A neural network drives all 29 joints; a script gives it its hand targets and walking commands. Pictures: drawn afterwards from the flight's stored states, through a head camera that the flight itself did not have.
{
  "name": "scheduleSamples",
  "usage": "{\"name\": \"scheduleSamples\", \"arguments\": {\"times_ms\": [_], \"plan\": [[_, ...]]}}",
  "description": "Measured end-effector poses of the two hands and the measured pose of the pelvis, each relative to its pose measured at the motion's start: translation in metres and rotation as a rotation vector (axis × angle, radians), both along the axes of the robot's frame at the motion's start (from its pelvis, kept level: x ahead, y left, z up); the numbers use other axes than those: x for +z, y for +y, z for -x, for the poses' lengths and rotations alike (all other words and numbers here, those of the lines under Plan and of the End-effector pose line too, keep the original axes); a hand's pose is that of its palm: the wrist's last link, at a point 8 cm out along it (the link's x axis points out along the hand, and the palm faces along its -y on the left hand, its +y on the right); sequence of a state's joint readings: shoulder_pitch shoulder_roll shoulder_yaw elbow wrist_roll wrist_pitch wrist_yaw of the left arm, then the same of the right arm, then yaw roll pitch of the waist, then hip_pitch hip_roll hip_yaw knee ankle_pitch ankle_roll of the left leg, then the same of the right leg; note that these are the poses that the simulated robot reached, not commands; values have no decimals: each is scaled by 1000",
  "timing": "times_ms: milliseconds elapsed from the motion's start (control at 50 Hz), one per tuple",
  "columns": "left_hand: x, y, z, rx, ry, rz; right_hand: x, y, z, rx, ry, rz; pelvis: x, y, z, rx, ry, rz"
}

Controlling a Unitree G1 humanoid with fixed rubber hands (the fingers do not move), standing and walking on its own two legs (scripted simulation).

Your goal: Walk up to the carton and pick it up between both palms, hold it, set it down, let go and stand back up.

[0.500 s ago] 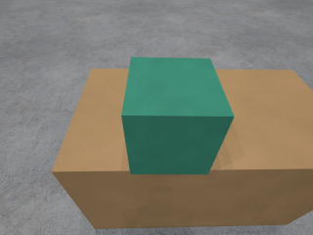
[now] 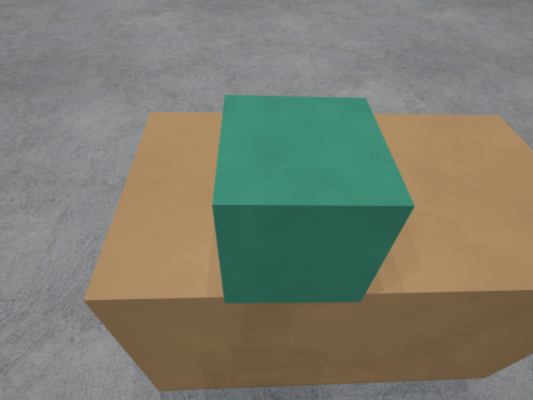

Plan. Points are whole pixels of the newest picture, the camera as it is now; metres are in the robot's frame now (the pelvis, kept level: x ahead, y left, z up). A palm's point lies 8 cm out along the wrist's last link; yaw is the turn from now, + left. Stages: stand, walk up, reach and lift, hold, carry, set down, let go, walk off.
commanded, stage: stand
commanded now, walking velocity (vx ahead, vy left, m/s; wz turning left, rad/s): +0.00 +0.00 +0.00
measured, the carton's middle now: (294, 201) +0.45 -0.06 +0.04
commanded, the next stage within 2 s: none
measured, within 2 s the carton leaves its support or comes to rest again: neither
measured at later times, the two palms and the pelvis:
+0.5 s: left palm out of the picture -0.02 +0.19 -0.15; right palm out of the picture -0.04 -0.19 -0.15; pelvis +0.01 +0.00 +0.00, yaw +1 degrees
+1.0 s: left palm out of the picture -0.02 +0.17 -0.15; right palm out of the picture -0.01 -0.22 -0.15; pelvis +0.02 -0.02 +0.00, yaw +1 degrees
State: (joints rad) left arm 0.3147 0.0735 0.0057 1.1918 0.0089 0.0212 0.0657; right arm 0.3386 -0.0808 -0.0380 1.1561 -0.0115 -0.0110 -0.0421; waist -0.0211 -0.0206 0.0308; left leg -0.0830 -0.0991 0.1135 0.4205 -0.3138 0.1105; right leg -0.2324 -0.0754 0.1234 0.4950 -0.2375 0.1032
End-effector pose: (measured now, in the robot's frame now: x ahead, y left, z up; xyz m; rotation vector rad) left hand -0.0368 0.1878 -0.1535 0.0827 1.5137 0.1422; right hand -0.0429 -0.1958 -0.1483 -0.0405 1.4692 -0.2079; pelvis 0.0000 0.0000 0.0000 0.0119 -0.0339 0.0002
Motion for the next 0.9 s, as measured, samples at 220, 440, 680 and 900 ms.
{"name": "scheduleSamples", "arguments": {"times_ms": [220, 440, 680, 900], "plan": [[-1, 9, -11, 1, -14, -13, -2, 6, -3, 1, 5, -8, -1, 3, -5, 8, -12, 0], [0, 8, -14, 7, 2, -14, -1, 5, 1, 7, 42, -9, -1, 3, -10, 10, -6, 0], [2, -3, -15, 13, 25, -9, 0, 0, -9, 9, 43, -12, 0, -5, -17, 18, -1, 0], [1, -12, -18, 21, 17, -11, -2, -18, -26, 33, 8, 7, -1, -14, -19, 21, -8, 2]]}}
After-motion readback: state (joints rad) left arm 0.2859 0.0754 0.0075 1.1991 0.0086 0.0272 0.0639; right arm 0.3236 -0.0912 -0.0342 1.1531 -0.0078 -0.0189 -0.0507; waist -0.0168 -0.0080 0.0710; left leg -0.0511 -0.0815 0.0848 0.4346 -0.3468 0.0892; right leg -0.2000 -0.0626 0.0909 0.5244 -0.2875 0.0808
